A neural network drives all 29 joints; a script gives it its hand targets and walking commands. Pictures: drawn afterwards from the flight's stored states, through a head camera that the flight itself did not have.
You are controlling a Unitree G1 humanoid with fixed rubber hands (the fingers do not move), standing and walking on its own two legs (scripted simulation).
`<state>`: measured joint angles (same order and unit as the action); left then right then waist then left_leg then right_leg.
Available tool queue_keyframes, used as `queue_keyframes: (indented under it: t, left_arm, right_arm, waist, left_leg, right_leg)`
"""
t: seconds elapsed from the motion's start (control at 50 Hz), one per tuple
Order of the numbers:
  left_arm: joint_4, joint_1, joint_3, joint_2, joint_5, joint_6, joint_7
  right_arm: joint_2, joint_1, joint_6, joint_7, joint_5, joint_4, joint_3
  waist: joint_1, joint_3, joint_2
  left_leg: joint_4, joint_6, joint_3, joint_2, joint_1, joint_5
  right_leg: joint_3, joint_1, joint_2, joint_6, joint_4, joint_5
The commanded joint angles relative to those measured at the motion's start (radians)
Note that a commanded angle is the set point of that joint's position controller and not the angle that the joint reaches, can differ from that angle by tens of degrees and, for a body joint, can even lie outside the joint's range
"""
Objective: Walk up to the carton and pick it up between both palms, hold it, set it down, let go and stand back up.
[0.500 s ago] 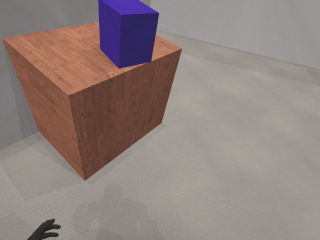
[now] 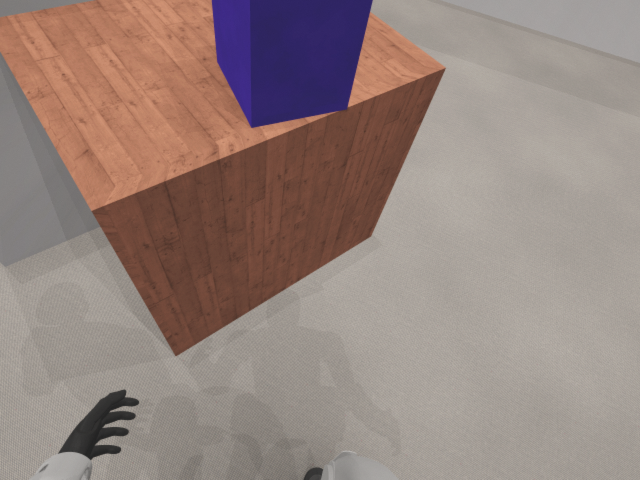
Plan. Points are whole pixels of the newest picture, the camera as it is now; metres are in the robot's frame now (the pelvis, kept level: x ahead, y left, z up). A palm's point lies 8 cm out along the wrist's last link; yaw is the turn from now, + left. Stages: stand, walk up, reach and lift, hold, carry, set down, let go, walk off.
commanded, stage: walk up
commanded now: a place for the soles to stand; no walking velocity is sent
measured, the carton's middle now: (284, 23) +0.82 +0.08 +0.09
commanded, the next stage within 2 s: none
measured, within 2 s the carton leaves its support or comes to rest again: neither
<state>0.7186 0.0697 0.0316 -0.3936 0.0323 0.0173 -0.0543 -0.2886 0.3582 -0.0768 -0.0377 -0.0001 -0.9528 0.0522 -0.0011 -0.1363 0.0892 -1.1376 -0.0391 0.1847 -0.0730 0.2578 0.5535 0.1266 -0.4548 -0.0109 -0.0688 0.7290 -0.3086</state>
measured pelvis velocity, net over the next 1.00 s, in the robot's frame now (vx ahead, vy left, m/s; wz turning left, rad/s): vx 0.31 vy -0.29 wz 0.44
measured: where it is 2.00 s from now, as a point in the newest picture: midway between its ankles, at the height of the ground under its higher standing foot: (428, 379)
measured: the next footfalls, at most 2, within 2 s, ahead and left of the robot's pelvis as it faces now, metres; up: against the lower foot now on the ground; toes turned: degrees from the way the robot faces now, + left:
left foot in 0.28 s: +0.31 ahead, +0.11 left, +0.00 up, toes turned +3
right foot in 0.72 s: +0.38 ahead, -0.25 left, +0.00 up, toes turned +16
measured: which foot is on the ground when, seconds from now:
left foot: up 0.00-0.26, down 0.28-0.74, up 0.76-1.00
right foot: down 0.00-0.34, up 0.36-0.70, down 0.72-1.00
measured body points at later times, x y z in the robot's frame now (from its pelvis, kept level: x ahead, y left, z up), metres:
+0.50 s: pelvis +0.20 -0.05 -0.01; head +0.23 -0.01 +0.44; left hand +0.29 +0.27 -0.13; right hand +0.26 -0.37 -0.10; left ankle +0.27 +0.11 -0.71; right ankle +0.19 -0.16 -0.65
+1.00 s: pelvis +0.31 -0.29 +0.00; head +0.33 -0.24 +0.44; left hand +0.25 +0.01 -0.14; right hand +0.52 -0.54 -0.10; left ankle +0.28 -0.10 -0.64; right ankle +0.34 -0.27 -0.70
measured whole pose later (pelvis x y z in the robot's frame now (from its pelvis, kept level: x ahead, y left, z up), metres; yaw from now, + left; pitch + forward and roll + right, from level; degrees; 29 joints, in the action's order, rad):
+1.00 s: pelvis +0.31 -0.29 +0.00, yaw +25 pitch -3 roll +3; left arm 0.76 0.27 0.10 -0.35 0.04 -0.08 -0.04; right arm -0.32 0.19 -0.08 -0.13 0.00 -0.93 0.05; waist 0.00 -0.15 0.13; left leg -1.14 0.02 0.12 -0.05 0.58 0.47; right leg 0.22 -0.38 -0.02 0.07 0.80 -0.36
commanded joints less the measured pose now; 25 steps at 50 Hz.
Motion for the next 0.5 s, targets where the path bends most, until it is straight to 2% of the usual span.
queue_keyframes:
  t: [0.0,0.02,0.04,0.08,0.12,0.14,0.16,0.18,0.2,0.22,0.24,0.26,0.28,0.3,0.32,0.34,0.36,0.4,0.44,0.48]
  left_arm:
    - [-0.040,0.199,0.119,-0.200,-0.009,0.041,0.037]
    - [-0.036,0.193,0.122,-0.200,-0.004,0.040,0.037]
    - [-0.042,0.172,0.125,-0.196,-0.002,0.037,0.036]
    - [-0.069,0.098,0.126,-0.178,0.004,0.031,0.028]
    - [-0.086,0.059,0.127,-0.181,0.011,0.024,0.020]
    - [-0.088,0.052,0.129,-0.191,0.015,0.020,0.016]
    - [-0.093,0.039,0.129,-0.203,0.015,0.015,0.012]
    - [-0.101,0.013,0.131,-0.213,0.014,0.007,0.010]
    - [-0.119,-0.027,0.130,-0.216,0.007,-0.001,0.009]
    - [-0.135,-0.015,0.120,-0.189,0.006,-0.007,0.007]
    - [-0.131,0.041,0.109,-0.147,-0.001,-0.013,0.006]
    - [-0.132,0.094,0.101,-0.121,-0.003,-0.026,0.005]
    - [-0.127,0.097,0.114,-0.190,-0.001,-0.045,0.001]
    - [-0.129,0.073,0.132,-0.249,0.003,-0.059,-0.004]
    - [-0.120,0.072,0.138,-0.265,0.006,-0.068,-0.005]
    - [-0.113,0.073,0.135,-0.253,0.005,-0.067,-0.008]
    - [-0.099,0.079,0.136,-0.244,0.005,-0.067,-0.010]
    - [-0.106,0.081,0.141,-0.240,0.011,-0.068,-0.009]
    - [-0.111,0.106,0.143,-0.235,0.023,-0.078,-0.013]
    - [-0.113,0.121,0.139,-0.230,0.032,-0.085,-0.021]
  right_arm:
    - [-0.289,0.010,-0.035,-0.008,0.024,0.154,0.042]
    - [-0.276,-0.003,-0.031,-0.006,0.022,0.158,0.040]
    - [-0.272,-0.002,-0.027,-0.005,0.019,0.154,0.041]
    - [-0.273,0.009,-0.021,-0.003,0.021,0.133,0.044]
    - [-0.278,-0.009,-0.020,-0.006,0.029,0.126,0.049]
    - [-0.283,0.001,-0.020,-0.008,0.030,0.117,0.052]
    - [-0.285,0.036,-0.021,-0.013,0.025,0.100,0.055]
    - [-0.295,0.123,-0.021,-0.024,0.020,0.068,0.067]
    - [-0.306,0.255,-0.019,-0.040,0.013,0.025,0.083]
    - [-0.345,0.365,-0.017,-0.060,0.005,-0.010,0.107]
    - [-0.371,0.373,-0.012,-0.080,-0.006,-0.006,0.120]
    - [-0.443,0.338,-0.004,-0.095,-0.018,0.014,0.136]
    - [-0.459,0.280,-0.004,-0.103,-0.005,0.053,0.135]
    - [-0.484,0.188,-0.006,-0.107,0.007,0.083,0.131]
    - [-0.487,0.098,-0.007,-0.109,0.013,0.095,0.124]
    - [-0.458,0.058,-0.013,-0.109,0.008,0.104,0.113]
    - [-0.435,0.043,-0.016,-0.108,-0.002,0.104,0.101]
    - [-0.418,0.056,-0.029,-0.107,-0.010,0.109,0.091]
    - [-0.420,0.040,-0.044,-0.111,-0.015,0.125,0.090]
    - [-0.433,0.021,-0.053,-0.115,-0.023,0.140,0.093]
  waist:
    - [0.086,0.259,-0.041]
    - [0.084,0.211,-0.013]
    - [0.074,0.161,-0.007]
    - [0.034,0.067,-0.001]
    - [0.025,0.010,0.017]
    - [0.020,0.018,0.044]
    - [0.002,0.063,0.062]
    - [-0.046,0.123,0.071]
    - [-0.118,0.195,0.032]
    - [-0.170,0.263,-0.070]
    - [-0.156,0.260,-0.175]
    - [-0.111,0.254,-0.314]
    - [-0.085,0.264,-0.222]
    - [-0.082,0.212,-0.196]
    - [-0.053,0.132,-0.175]
    - [-0.031,0.103,-0.140]
    - [-0.015,0.092,-0.121]
    - [0.000,0.094,-0.090]
    - [0.028,0.119,-0.085]
    - [0.046,0.125,-0.085]
  left_leg:
    - [-0.247,0.021,-0.153,0.096,0.407,-0.116]
    - [-0.206,0.022,-0.152,0.106,0.409,-0.124]
    - [-0.129,0.025,-0.149,0.120,0.414,-0.141]
    - [0.064,0.038,-0.187,0.127,0.399,-0.223]
    - [0.235,0.048,-0.235,0.115,0.342,-0.288]
    - [0.311,0.044,-0.265,0.096,0.270,-0.329]
    - [0.377,0.023,-0.298,0.064,0.134,-0.374]
    - [0.418,0.006,-0.327,0.026,-0.019,-0.439]
    - [0.497,-0.011,-0.340,-0.004,-0.196,-0.557]
    - [0.537,-0.026,-0.249,-0.014,-0.344,-0.616]
    - [0.534,-0.062,-0.052,0.040,-0.438,-0.581]
    - [0.598,-0.153,0.373,0.228,-0.447,-0.471]
    - [0.741,-0.223,0.695,0.303,-0.337,-0.202]
    - [0.852,-0.271,0.828,0.341,-0.220,-0.003]
    - [0.870,-0.273,0.843,0.353,-0.131,0.072]
    - [0.850,-0.245,0.763,0.323,-0.121,0.027]
    - [0.824,-0.237,0.703,0.301,-0.083,-0.040]
    - [0.746,-0.240,0.607,0.304,-0.024,-0.233]
    - [0.694,-0.230,0.522,0.311,0.035,-0.284]
    - [0.652,-0.217,0.446,0.297,0.087,-0.256]
  right_leg:
    - [-0.239,0.591,0.377,-0.148,-0.220,0.833]
    - [-0.190,0.537,0.366,-0.131,-0.219,0.835]
    - [-0.153,0.499,0.355,-0.107,-0.229,0.767]
    - [-0.085,0.402,0.308,-0.065,-0.271,0.673]
    - [-0.042,0.312,0.275,-0.069,-0.298,0.631]
    - [-0.013,0.280,0.253,-0.073,-0.269,0.626]
    - [0.021,0.239,0.225,-0.070,-0.195,0.668]
    - [0.033,0.192,0.203,-0.068,-0.078,0.734]
    - [0.045,0.137,0.167,-0.055,0.078,0.731]
    - [0.006,0.074,0.105,-0.034,0.276,0.555]
    - [-0.047,-0.075,0.044,0.004,0.380,0.138]
    - [-0.081,-0.210,-0.042,0.044,0.519,-0.222]
    - [-0.232,-0.192,-0.030,0.055,0.594,-0.224]
    - [-0.311,-0.214,-0.010,0.057,0.656,-0.231]
    - [-0.343,-0.227,0.022,0.061,0.684,-0.227]
    - [-0.356,-0.236,0.044,0.054,0.647,-0.192]
    - [-0.361,-0.219,0.058,0.050,0.623,-0.179]
    - [-0.367,-0.200,0.087,0.053,0.601,-0.178]
    - [-0.376,-0.163,0.108,0.047,0.589,-0.173]
    - [-0.359,-0.153,0.113,0.041,0.530,-0.162]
